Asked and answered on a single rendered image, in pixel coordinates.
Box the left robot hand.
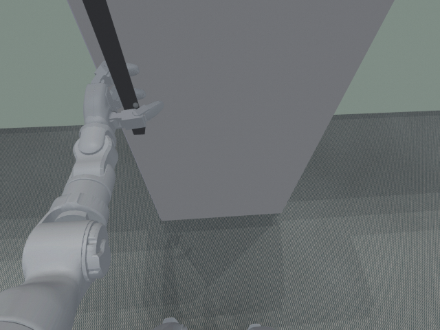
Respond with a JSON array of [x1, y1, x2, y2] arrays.
[[83, 61, 164, 134]]

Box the handle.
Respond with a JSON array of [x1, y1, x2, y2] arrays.
[[82, 0, 145, 135]]

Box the left robot shin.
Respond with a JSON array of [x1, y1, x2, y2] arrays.
[[162, 318, 178, 324]]

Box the fridge door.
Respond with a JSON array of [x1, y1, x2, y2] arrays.
[[68, 0, 394, 221]]

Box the left robot forearm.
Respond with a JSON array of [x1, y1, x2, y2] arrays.
[[22, 122, 118, 278]]

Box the left robot upper arm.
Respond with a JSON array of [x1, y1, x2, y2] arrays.
[[0, 220, 111, 330]]

